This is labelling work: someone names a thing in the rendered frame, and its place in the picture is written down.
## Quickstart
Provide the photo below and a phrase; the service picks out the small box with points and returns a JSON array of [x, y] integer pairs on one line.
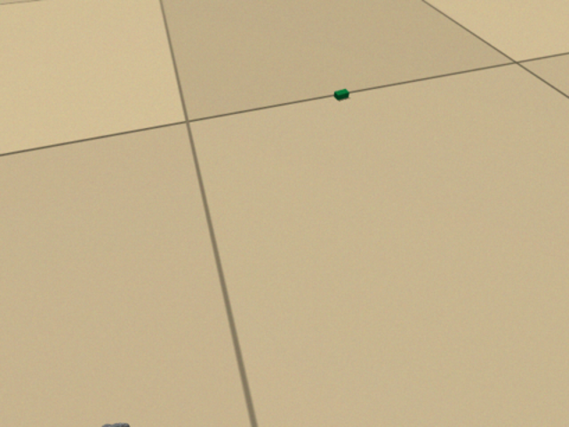
[[341, 94]]

